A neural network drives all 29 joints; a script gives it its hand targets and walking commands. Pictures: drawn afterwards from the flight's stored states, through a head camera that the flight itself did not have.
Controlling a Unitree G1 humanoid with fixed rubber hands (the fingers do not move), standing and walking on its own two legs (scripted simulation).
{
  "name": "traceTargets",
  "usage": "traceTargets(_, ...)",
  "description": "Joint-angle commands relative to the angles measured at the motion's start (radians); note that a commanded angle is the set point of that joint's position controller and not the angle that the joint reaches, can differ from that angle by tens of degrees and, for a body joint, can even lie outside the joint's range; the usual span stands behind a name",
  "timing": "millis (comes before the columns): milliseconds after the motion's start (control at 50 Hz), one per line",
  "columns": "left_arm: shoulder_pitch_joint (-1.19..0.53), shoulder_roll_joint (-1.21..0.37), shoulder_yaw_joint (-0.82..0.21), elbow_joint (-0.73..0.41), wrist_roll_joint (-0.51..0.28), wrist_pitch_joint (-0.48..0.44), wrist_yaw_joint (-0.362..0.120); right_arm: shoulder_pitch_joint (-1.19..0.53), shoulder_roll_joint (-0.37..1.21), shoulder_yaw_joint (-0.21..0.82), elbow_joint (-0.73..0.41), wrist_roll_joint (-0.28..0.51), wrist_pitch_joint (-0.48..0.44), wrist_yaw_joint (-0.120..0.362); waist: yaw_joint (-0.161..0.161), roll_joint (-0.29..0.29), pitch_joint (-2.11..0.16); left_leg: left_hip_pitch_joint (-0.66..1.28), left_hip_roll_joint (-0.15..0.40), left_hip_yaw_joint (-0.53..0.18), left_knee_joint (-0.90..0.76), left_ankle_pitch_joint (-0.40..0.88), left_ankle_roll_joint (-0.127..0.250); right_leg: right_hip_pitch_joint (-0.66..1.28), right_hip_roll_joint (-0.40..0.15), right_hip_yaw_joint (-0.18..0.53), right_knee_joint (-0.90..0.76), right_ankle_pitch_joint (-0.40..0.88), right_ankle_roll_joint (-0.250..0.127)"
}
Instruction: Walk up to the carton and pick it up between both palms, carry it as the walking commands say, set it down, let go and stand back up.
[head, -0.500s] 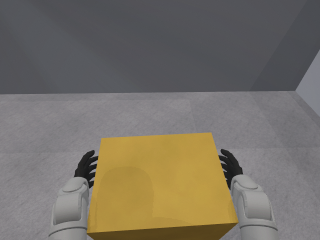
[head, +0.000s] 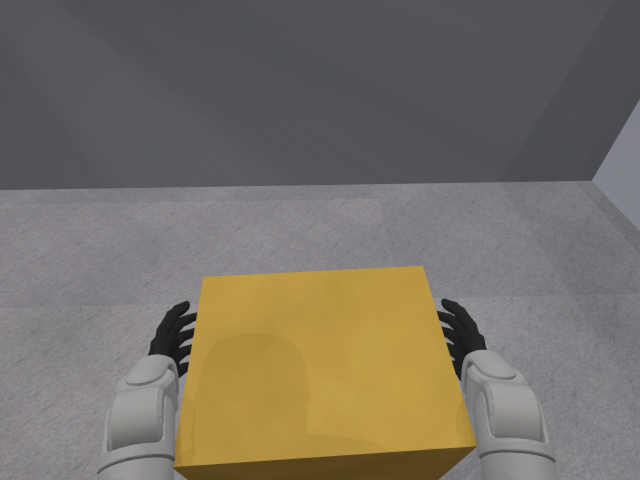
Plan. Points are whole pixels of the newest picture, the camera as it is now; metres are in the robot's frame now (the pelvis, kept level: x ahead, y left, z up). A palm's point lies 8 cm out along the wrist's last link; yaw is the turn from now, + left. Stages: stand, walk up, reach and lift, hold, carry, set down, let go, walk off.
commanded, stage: hold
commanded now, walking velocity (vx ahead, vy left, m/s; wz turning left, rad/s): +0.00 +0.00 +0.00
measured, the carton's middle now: (319, 393) +0.26 +0.00 -0.04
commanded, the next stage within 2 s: carry in 0.04 s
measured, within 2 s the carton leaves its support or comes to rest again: neither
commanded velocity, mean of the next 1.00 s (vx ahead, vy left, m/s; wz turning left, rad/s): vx -0.40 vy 0.00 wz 0.00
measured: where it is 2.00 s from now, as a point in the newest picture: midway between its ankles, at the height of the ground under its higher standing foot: outside the picture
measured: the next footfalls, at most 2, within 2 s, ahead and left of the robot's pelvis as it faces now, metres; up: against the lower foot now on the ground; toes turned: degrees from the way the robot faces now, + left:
right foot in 0.48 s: -0.06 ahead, -0.12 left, +0.00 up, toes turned -5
left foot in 0.82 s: -0.26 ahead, +0.11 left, +0.00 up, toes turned +1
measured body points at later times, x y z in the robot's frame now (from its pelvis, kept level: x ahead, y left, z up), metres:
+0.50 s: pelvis -0.11 -0.01 -0.04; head -0.11 -0.03 +0.41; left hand +0.16 +0.17 +0.05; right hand +0.15 -0.21 +0.04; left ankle +0.00 +0.12 -0.75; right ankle -0.10 -0.12 -0.76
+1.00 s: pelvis -0.34 +0.02 -0.01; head -0.36 +0.04 +0.44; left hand -0.09 +0.21 +0.06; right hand -0.10 -0.17 +0.08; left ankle -0.30 +0.11 -0.75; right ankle -0.35 -0.12 -0.64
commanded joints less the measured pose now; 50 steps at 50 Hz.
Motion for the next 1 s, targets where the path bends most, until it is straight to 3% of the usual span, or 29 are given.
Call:
traceTargets(0, -0.399, -0.752, -0.594, -0.08, -0.181, -0.012, -0.137, -0.435, 0.731, 0.574, -0.091, 0.16, -0.025, 0.12, 0.0, 0.0, -0.186, 0.039, -0.079, 0.055, -0.022, 0.176, -0.009, 0.022, 0.076, -0.056, -0.026, 0.19, 0.008)
traceTargets(20, -0.508, -0.754, -0.58, -0.051, -0.203, -0.007, -0.146, -0.468, 0.767, 0.56, -0.061, 0.15, -0.019, 0.123, 0.008, 0.007, -0.302, -0.051, 0.139, 0.0, 0.174, 0.164, -0.003, -0.111, -0.125, -0.025, 0.142, 0.184, -0.003)
traceTargets(100, -0.455, -0.833, -0.648, -0.096, -0.267, 0.017, -0.13, -0.487, 0.807, 0.66, -0.143, 0.214, 0.011, 0.118, 0.012, 0.004, -0.354, -0.19, 0.139, 0.001, 0.331, 0.401, 0.002, -0.198, -0.136, 0.018, 0.288, 0.435, -0.039)
traceTargets(180, -0.418, -0.824, -0.72, -0.229, -0.317, 0.082, -0.1, -0.462, 0.808, 0.712, -0.25, 0.269, 0.08, 0.096, 0.012, -0.085, -0.393, -0.299, 0.088, 0.046, 0.429, 0.256, -0.002, -0.213, -0.185, 0.077, 0.337, 0.7, -0.092)
traceTargets(220, -0.434, -0.814, -0.764, -0.332, -0.348, 0.122, -0.079, -0.453, 0.808, 0.737, -0.325, 0.303, 0.118, 0.078, 0.007, -0.043, -0.423, -0.29, 0.109, 0.036, 0.42, 0.327, 0.011, -0.238, -0.179, 0.062, 0.385, 0.682, -0.088)
traceTargets(280, -0.44, -0.757, -0.8, -0.451, -0.38, 0.19, -0.044, -0.418, 0.775, 0.768, -0.432, 0.34, 0.184, 0.045, -0.002, 0.129, -0.459, -0.253, 0.249, -0.105, 0.324, 0.663, 0.106, -0.363, -0.063, -0.026, 0.554, 0.213, -0.023)
traceTargets(300, -0.415, -0.774, -0.811, -0.477, -0.389, 0.214, -0.037, -0.399, 0.769, 0.773, -0.459, 0.346, 0.206, 0.033, 0.002, 0.233, -0.449, -0.287, 0.326, -0.177, 0.258, 0.723, 0.171, -0.401, -0.001, -0.077, 0.654, -0.17, -0.009)
traceTargets(320, -0.387, -0.805, -0.824, -0.508, -0.397, 0.237, -0.03, -0.364, 0.765, 0.773, -0.488, 0.342, 0.23, 0.021, 0.004, 0.252, -0.427, -0.333, 0.376, -0.204, 0.224, 0.707, 0.22, -0.415, 0.006, -0.105, 0.768, -0.371, -0.007)
traceTargets(340, -0.368, -0.797, -0.817, -0.514, -0.4, 0.254, -0.022, -0.343, 0.752, 0.774, -0.51, 0.337, 0.249, 0.011, 0.01, 0.208, -0.4, -0.381, 0.38, -0.184, 0.219, 0.659, 0.226, -0.413, -0.009, -0.115, 0.82, -0.386, -0.006)
traceTargets(380, -0.33, -0.794, -0.842, -0.603, -0.438, 0.285, 0.003, -0.305, 0.766, 0.801, -0.578, 0.353, 0.287, -0.015, 0.023, 0.176, -0.366, -0.427, 0.335, -0.124, 0.234, 0.538, 0.169, -0.395, -0.032, -0.112, 0.718, -0.331, -0.017)
traceTargets(420, -0.295, -0.773, -0.848, -0.657, -0.459, 0.322, 0.024, -0.259, 0.75, 0.81, -0.625, 0.366, 0.324, -0.042, 0.024, 0.17, -0.366, -0.371, 0.277, -0.081, 0.29, 0.47, 0.109, -0.366, -0.025, -0.132, 0.441, -0.226, -0.019)
traceTargets(440, -0.264, -0.755, -0.833, -0.658, -0.448, 0.342, 0.029, -0.239, 0.728, 0.803, -0.638, 0.365, 0.34, -0.053, 0.019, 0.123, -0.367, -0.367, 0.229, -0.043, 0.359, 0.371, 0.092, -0.32, -0.016, -0.137, 0.289, -0.18, -0.021)
traceTargets(460, -0.245, -0.726, -0.819, -0.68, -0.446, 0.359, 0.034, -0.202, 0.713, 0.792, -0.644, 0.365, 0.357, -0.066, 0.015, 0.028, -0.35, -0.44, 0.168, 0.001, 0.443, 0.189, 0.056, -0.253, -0.074, -0.056, 0.176, -0.07, -0.041)
traceTargets(480, -0.219, -0.693, -0.814, -0.702, -0.445, 0.375, 0.042, -0.163, 0.694, 0.792, -0.664, 0.366, 0.376, -0.077, 0.016, -0.255, -0.345, -0.646, 0.035, 0.112, 0.692, -0.286, -0.013, -0.185, -0.361, 0.241, 0.118, 0.392, -0.155)
traceTargets(500, -0.186, -0.708, -0.822, -0.712, -0.441, 0.387, 0.051, -0.195, 0.685, 0.819, -0.709, 0.382, 0.383, -0.076, 0.012, -0.328, -0.348, -0.655, 0.021, 0.137, 1.001, -0.5, -0.019, -0.309, -0.486, 0.315, 0.121, 0.709, -0.254)
traceTargets(540, -0.197, -0.72, -0.824, -0.77, -0.433, 0.395, 0.063, -0.246, 0.739, 0.834, -0.713, 0.431, 0.396, -0.07, 0.015, -0.117, -0.323, -0.6, 0.031, 0.078, 1.203, -0.399, -0.026, -0.4, -0.383, 0.161, 0.142, 0.564, -0.249)
traceTargets(560, -0.196, -0.715, -0.826, -0.787, -0.427, 0.393, 0.065, -0.25, 0.75, 0.844, -0.711, 0.442, 0.397, -0.068, 0.017, -0.105, -0.311, -0.595, 0.031, 0.076, 1.221, -0.337, -0.032, -0.41, -0.337, 0.107, 0.143, 0.439, -0.226)
traceTargets(620, -0.121, -0.666, -0.804, -0.776, -0.398, 0.406, 0.081, -0.199, 0.711, 0.843, -0.705, 0.432, 0.408, -0.09, 0.008, -0.145, -0.301, -0.536, 0.016, 0.153, 0.935, -0.286, -0.042, -0.366, -0.25, 0.028, 0.093, 0.182, -0.131)
traceTargets(660, -0.093, -0.637, -0.791, -0.774, -0.39, 0.423, 0.087, -0.17, 0.679, 0.83, -0.704, 0.42, 0.426, -0.103, 0.012, -0.205, -0.308, -0.488, -0.011, 0.183, 0.734, -0.346, -0.032, -0.328, -0.263, 0.083, 0.035, 0.094, -0.137)
traceTargets(720, -0.072, -0.608, -0.784, -0.761, -0.378, 0.448, 0.098, -0.136, 0.65, 0.803, -0.676, 0.415, 0.451, -0.109, 0.018, -0.241, -0.345, -0.409, -0.005, 0.166, 0.438, -0.364, -0.002, -0.256, -0.296, 0.154, 0.018, 0.112, -0.158)
traceTargets(760, -0.084, -0.602, -0.785, -0.741, -0.373, 0.459, 0.106, -0.116, 0.646, 0.779, -0.637, 0.403, 0.463, -0.106, 0.009, -0.218, -0.358, -0.27, -0.02, 0.204, 0.181, -0.252, 0.009, -0.303, -0.262, 0.125, 0.031, 0.033, -0.111)
traceTargets(780, -0.101, -0.6, -0.792, -0.738, -0.377, 0.46, 0.105, -0.122, 0.649, 0.77, -0.623, 0.4, 0.463, -0.102, 0.012, -0.157, -0.345, -0.181, 0.016, 0.174, 0.066, -0.208, 0.01, -0.383, -0.211, 0.075, 0.061, -0.057, -0.048)
traceTargets(800, -0.118, -0.6, -0.798, -0.736, -0.381, 0.461, 0.105, -0.131, 0.651, 0.758, -0.616, 0.397, 0.463, -0.098, 0.013, -0.009, -0.324, -0.126, 0.141, 0.051, 0.02, -0.212, 0.024, -0.504, -0.148, 0.005, 0.186, -0.142, -0.014)
traceTargets(820, -0.191, -0.626, -0.838, -0.788, -0.415, 0.455, 0.098, -0.152, 0.662, 0.743, -0.629, 0.388, 0.446, -0.096, -0.017, 0.334, -0.252, -0.308, 0.459, -0.241, 0.001, 0.1, 0.174, -0.637, -0.004, -0.15, 0.531, -0.338, 0.041)
traceTargets(840, -0.265, -0.672, -0.851, -0.793, -0.43, 0.446, 0.094, -0.195, 0.682, 0.741, -0.662, 0.399, 0.44, -0.088, -0.013, 0.268, -0.181, -0.439, 0.536, -0.199, 0.016, 0.377, 0.247, -0.658, 0.006, -0.09, 0.864, -0.443, 0.018)
traceTargets(860, -0.308, -0.715, -0.865, -0.804, -0.45, 0.434, 0.089, -0.214, 0.708, 0.744, -0.685, 0.399, 0.431, -0.081, -0.005, 0.148, -0.182, -0.507, 0.447, -0.094, 0.063, 0.359, 0.223, -0.607, 0.003, -0.034, 1.02, -0.384, 0.005)
traceTargets(880, -0.303, -0.745, -0.869, -0.778, -0.457, 0.428, 0.087, -0.206, 0.716, 0.744, -0.687, 0.395, 0.427, -0.077, -0.001, 0.102, -0.178, -0.521, 0.352, 0.02, 0.079, 0.25, 0.176, -0.61, 0.01, -0.039, 1.108, -0.299, 0.006)
traceTargets(920, -0.24, -0.73, -0.863, -0.728, -0.443, 0.431, 0.091, -0.155, 0.689, 0.732, -0.648, 0.381, 0.428, -0.078, -0.003, 0.144, -0.211, -0.422, 0.287, 0.075, 0.115, 0.226, 0.142, -0.639, 0.025, -0.072, 1.181, -0.226, 0.011)
traceTargets(980, -0.242, -0.734, -0.888, -0.757, -0.449, 0.425, 0.099, -0.16, 0.684, 0.74, -0.676, 0.386, 0.418, -0.075, 0.008, 0.155, -0.247, -0.317, 0.257, 0.053, 0.115, 0.199, 0.095, -0.567, 0.03, -0.123, 0.934, -0.256, 0.029)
